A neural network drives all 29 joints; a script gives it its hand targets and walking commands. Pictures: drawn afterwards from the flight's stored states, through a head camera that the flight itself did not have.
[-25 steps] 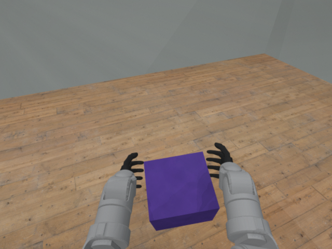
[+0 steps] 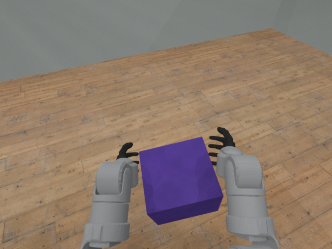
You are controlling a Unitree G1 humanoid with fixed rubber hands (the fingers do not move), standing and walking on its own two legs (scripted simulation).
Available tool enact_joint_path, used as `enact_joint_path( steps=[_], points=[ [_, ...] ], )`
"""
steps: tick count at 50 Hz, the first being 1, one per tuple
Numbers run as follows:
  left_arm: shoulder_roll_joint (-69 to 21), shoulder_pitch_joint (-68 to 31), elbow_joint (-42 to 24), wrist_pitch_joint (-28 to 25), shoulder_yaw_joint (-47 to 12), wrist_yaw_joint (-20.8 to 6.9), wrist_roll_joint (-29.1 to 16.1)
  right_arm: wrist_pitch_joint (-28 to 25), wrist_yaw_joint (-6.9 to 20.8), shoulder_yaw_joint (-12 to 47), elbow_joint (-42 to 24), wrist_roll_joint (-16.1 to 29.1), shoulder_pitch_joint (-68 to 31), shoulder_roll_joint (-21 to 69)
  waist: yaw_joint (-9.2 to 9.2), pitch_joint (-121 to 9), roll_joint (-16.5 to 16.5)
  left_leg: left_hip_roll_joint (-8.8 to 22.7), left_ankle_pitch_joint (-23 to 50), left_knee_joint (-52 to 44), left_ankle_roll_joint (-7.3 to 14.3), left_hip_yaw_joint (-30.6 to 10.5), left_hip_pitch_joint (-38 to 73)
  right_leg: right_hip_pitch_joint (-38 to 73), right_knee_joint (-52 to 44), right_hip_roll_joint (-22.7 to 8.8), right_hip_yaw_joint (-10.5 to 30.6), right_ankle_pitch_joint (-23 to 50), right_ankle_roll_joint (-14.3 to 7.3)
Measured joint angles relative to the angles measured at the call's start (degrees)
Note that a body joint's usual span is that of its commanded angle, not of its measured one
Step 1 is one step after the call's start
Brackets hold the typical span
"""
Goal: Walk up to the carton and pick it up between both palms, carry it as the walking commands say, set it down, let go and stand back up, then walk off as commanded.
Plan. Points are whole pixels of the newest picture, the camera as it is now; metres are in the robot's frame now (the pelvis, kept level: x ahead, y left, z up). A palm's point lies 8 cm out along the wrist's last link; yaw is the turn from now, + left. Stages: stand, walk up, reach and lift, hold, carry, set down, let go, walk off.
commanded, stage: carry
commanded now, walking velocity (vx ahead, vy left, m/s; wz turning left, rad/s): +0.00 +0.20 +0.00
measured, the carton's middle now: (179, 182) +0.30 -0.01 -0.02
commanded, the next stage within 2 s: none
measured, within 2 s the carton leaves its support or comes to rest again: neither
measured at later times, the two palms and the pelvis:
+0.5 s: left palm (109, 163) +0.28 +0.16 +0.09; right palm (219, 166) +0.27 -0.09 +0.11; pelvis -0.03 +0.07 +0.02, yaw -5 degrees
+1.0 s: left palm (69, 186) +0.23 +0.23 +0.08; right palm (186, 179) +0.24 -0.02 +0.11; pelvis -0.06 +0.11 +0.01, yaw -5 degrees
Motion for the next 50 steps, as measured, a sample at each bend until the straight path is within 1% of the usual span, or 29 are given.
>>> enact_joint_path(
  steps=[1, 2, 3, 4, 6, 8, 10, 12, 13, 14, 15, 16, 17, 18, 20, 22, 24, 26, 27, 28, 30, 33, 35, 39, 42, 45, 50],
  points=[
    [-0.1, -0.2, -0.7, 1.0, 0.1, 0.1, 0.1, 0.6, 0.4, -0.2, -0.4, 0.0, -0.1, 0.0, -0.23, 0.3, -0.7, -0.3, 0.9, -0.8, 0.2, 0.6, 0.3, -0.1, 0.2, -0.6, 0.2, -0.1, 0.2],
    [-0.1, -0.5, -1.5, 1.8, 0.2, 0.2, 0.2, 1.3, 0.5, -0.5, -0.9, 0.0, -0.4, 0.2, -0.51, 0.6, -0.9, -0.5, 4.5, -2.1, 1.0, 1.1, 0.6, -0.4, 0.9, -0.8, 0.3, -0.6, -0.2],
    [-0.2, -0.7, -2.2, 2.4, 0.5, 0.1, 0.4, 1.7, 0.4, -0.6, -1.2, 0.0, -0.9, 0.4, -0.75, 0.8, -0.8, -0.5, 6.6, -2.2, 2.0, 1.4, 0.3, -1.4, 2.8, -1.0, 0.1, -3.0, -1.4],
    [-0.2, -0.8, -2.6, 2.7, 1.0, -0.3, 0.8, 2.0, 0.1, -0.7, -1.1, 0.0, -1.6, 0.7, -0.69, 1.0, -0.4, -0.2, 6.3, -1.8, 2.8, 1.7, -0.1, -2.8, 6.2, -0.7, -0.8, -7.1, -2.2],
    [-0.3, -1.1, -3.0, 3.1, 1.8, -0.5, 1.0, 2.4, -0.3, -0.7, -0.7, -0.1, -2.5, 1.1, -0.01, 1.5, 0.4, 0.5, 5.2, -2.3, 3.6, 2.6, 0.0, -5.1, 13.6, -0.1, -3.7, -11.7, -3.3],
    [-0.5, -1.6, -3.1, 3.6, 2.4, 0.1, 0.7, 2.7, -0.1, -0.8, -0.6, -0.6, -2.9, 1.2, 0.60, 1.9, 0.6, 0.9, 5.9, -4.1, 3.9, 3.4, 0.4, -5.7, 17.1, 0.4, -6.8, -12.6, -3.8],
    [-0.8, -2.3, -3.1, 3.9, 2.8, 1.1, 0.2, 2.8, 0.4, -1.3, -0.8, -1.2, -3.3, 1.4, 0.80, 2.1, 0.7, 1.0, 7.3, -6.1, 4.1, 3.9, 0.5, -4.2, 15.3, 1.3, -9.4, -12.9, -4.3],
    [-1.1, -3.2, -3.2, 3.9, 3.2, 1.7, 0.0, 2.8, 0.8, -1.8, -1.1, -1.7, -3.8, 1.6, 0.69, 2.2, 0.9, 0.7, 8.5, -7.6, 4.4, 4.3, 0.5, -0.9, 9.5, 2.3, -11.3, -12.6, -5.0],
    [-1.2, -3.6, -3.2, 3.8, 3.5, 1.7, 0.1, 2.7, 1.0, -2.1, -1.3, -1.9, -4.0, 1.7, 0.61, 2.1, 0.9, 0.3, 8.9, -8.2, 4.6, 4.6, 0.3, 1.3, 4.8, 2.5, -12.1, -10.8, -5.4],
    [-1.4, -4.1, -3.0, 3.6, 3.7, 1.7, 0.3, 2.6, 1.2, -2.4, -1.4, -2.2, -4.2, 1.7, 0.64, 1.9, 0.9, -0.1, 9.2, -8.3, 4.7, 5.1, 0.0, 3.7, -0.6, 2.5, -12.7, -7.0, -5.8],
    [-1.6, -4.4, -2.6, 3.2, 3.8, 1.4, 0.5, 2.3, 1.3, -2.9, -1.4, -2.5, -4.4, 1.8, 0.58, 1.9, 1.9, 0.2, 9.1, -7.9, 4.4, 5.1, -0.4, 4.2, -3.0, 2.8, -13.0, -2.3, -6.5],
    [-1.7, -4.6, -1.9, 2.8, 3.5, 1.0, 0.8, 2.1, 1.6, -3.2, -1.5, -2.6, -4.0, 1.6, 0.33, 2.0, 2.9, 0.6, 7.5, -6.8, 3.0, 4.8, -0.9, 4.3, -3.4, 3.0, -13.2, -1.0, -7.0],
    [-1.7, -4.6, -1.3, 2.6, 3.3, 0.3, 1.3, 2.0, 1.9, -3.1, -1.7, -2.4, -3.2, 1.3, 0.33, 1.8, 2.7, 0.4, 3.3, -3.8, 1.2, 4.4, -1.8, 4.2, -3.5, 2.7, -12.9, -1.1, -7.3],
    [-1.7, -4.5, -1.1, 2.7, 3.2, -0.1, 1.4, 2.1, 2.2, -2.8, -2.0, -2.1, -2.3, 1.0, 0.26, 1.7, 2.2, 0.3, -0.2, 0.4, -0.1, 3.7, -2.9, 4.2, -3.8, 2.2, -12.5, -1.4, -7.3],
    [-1.5, -4.1, -1.3, 2.9, 2.8, -0.9, 1.5, 2.5, 2.1, -2.4, -2.7, -1.4, -1.4, 0.6, -0.28, 1.7, 1.5, 0.7, -3.4, 7.1, -2.0, 1.9, -4.1, 4.6, -5.0, 1.4, -11.6, -1.2, -6.9],
    [-1.5, -4.0, -1.7, 2.8, 2.7, -1.8, 2.1, 2.8, 1.1, -2.1, -3.4, -0.8, -1.4, 0.6, -1.00, 1.8, 1.2, 1.7, -4.5, 8.3, -3.3, 0.3, -3.6, 4.6, -5.9, 0.6, -10.8, -0.4, -6.1],
    [-1.6, -4.2, -2.3, 2.5, 2.8, -2.6, 2.7, 2.9, 0.0, -2.1, -4.3, -0.3, -2.0, 0.8, -1.78, 1.9, 1.0, 2.7, -4.5, 4.3, -4.0, -0.7, -1.4, 4.1, -5.9, -0.2, -10.2, 0.0, -5.2],
    [-1.7, -4.5, -2.8, 2.1, 3.2, -3.6, 3.5, 2.9, -0.9, -2.2, -4.8, -0.1, -2.6, 1.1, -2.73, 1.7, 1.3, 3.9, 0.9, -4.4, -4.3, -0.8, 2.7, 3.4, -5.0, -0.8, -9.8, -0.2, -4.2],
    [-1.7, -4.6, -2.9, 1.9, 3.4, -4.1, 3.8, 2.9, -1.2, -2.2, -4.9, 0.0, -3.0, 1.2, -3.22, 1.5, 1.4, 4.2, 4.0, -7.8, -3.9, -0.6, 4.2, 2.9, -4.0, -1.0, -9.7, -0.6, -3.6],
    [-1.6, -4.5, -2.9, 1.6, 3.7, -4.6, 4.1, 2.6, -1.3, -2.0, -4.5, 0.1, -3.1, 1.3, -3.44, 1.6, 0.4, 3.4, 5.3, -8.5, -3.0, 0.0, 4.4, 2.5, -3.4, -1.9, -9.2, -0.9, -3.0],
    [-1.3, -3.5, -3.5, 1.6, 3.9, -5.2, 4.3, 2.5, -1.2, -1.6, -3.5, 0.2, -3.5, 1.5, -3.26, 1.7, -0.4, 2.8, 5.1, -7.8, -1.4, 1.0, 4.3, 2.7, -3.9, -2.6, -8.3, -0.4, -2.1],
    [-0.7, -2.0, -3.8, 2.0, 3.0, -4.8, 3.9, 2.6, -0.4, -1.0, -2.2, -0.2, -3.3, 1.4, -2.10, 1.6, -0.1, 3.1, 4.4, -7.0, -0.3, 1.3, 4.1, 3.5, -5.4, -2.3, -8.3, -0.4, -2.0],
    [-0.5, -1.5, -3.8, 2.5, 2.6, -3.8, 3.4, 2.6, 0.5, -0.8, -1.6, -0.6, -2.8, 1.2, -1.04, 1.7, -0.3, 2.9, 4.5, -6.9, -0.1, 1.3, 4.3, 4.2, -6.5, -2.4, -8.3, 1.7, -1.9],
    [-0.4, -1.1, -3.6, 3.2, 1.7, -1.3, 1.9, 2.4, 2.3, -0.9, -0.7, -1.6, -2.2, 1.0, 0.94, 2.0, -0.5, 2.7, 4.8, -6.4, 0.3, 1.0, 4.6, 4.9, -6.5, -2.7, -8.6, 2.2, -1.5],
    [-0.4, -1.2, -2.7, 3.5, 1.5, 0.1, 1.1, 2.5, 3.0, -1.2, 0.3, -2.3, -2.1, 0.9, 1.87, 1.9, -0.3, 2.7, 5.0, -6.1, 0.4, 0.7, 4.7, 5.3, -6.5, -2.7, -8.9, 2.4, -1.7],
    [-0.6, -1.8, -1.6, 3.7, 1.6, 1.1, 0.6, 2.7, 3.0, -1.6, 0.8, -2.8, -2.2, 0.9, 2.22, 2.0, 0.1, 2.7, 5.4, -6.1, 0.4, 0.4, 4.8, 5.4, -6.4, -2.6, -9.1, 2.5, -2.1],
    [-1.1, -3.1, 0.2, 3.7, 2.2, 2.0, 0.5, 2.8, 2.4, -2.4, 1.5, -3.0, -2.6, 1.1, 1.78, 2.1, 0.8, 3.0, 6.2, -6.4, 0.0, 0.1, 4.7, 5.2, -6.3, -2.3, -9.4, 3.0, -2.3]
  ],
)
